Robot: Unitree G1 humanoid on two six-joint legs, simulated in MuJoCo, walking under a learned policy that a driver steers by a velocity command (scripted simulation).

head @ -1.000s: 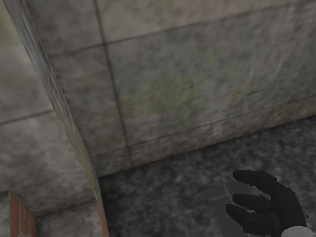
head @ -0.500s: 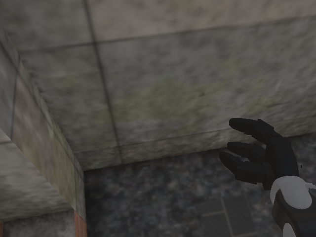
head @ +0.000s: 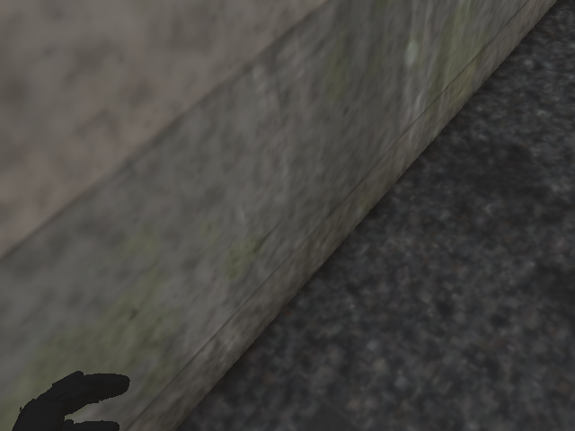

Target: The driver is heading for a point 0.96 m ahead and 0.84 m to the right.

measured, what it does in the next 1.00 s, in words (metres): steps to the right, turning right: right foot, then left foot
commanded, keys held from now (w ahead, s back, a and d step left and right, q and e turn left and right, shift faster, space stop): e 0.98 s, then no key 0.02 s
